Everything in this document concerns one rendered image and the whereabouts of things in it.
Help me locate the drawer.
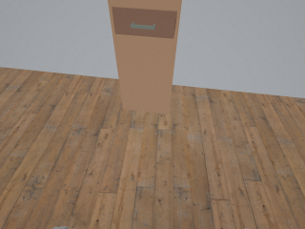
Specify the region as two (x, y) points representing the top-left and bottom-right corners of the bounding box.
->
(112, 7), (177, 39)

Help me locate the cabinet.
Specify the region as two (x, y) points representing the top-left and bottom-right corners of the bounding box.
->
(108, 0), (182, 115)

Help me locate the handle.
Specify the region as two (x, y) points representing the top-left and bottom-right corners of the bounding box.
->
(131, 22), (155, 30)

